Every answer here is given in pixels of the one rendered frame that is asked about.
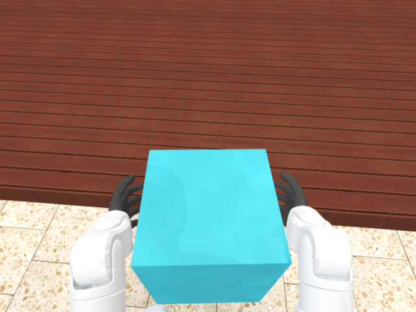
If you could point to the right robot hand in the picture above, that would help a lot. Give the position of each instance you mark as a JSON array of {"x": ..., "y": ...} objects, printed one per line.
[{"x": 295, "y": 194}]

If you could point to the carton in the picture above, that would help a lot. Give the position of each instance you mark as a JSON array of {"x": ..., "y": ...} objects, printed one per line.
[{"x": 209, "y": 228}]

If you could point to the robot right forearm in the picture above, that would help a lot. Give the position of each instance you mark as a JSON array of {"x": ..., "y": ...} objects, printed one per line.
[{"x": 325, "y": 269}]

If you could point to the left robot hand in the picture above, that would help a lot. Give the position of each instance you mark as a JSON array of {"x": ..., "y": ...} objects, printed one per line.
[{"x": 120, "y": 200}]

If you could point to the robot left forearm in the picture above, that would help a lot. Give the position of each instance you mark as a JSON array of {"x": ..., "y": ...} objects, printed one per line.
[{"x": 97, "y": 265}]

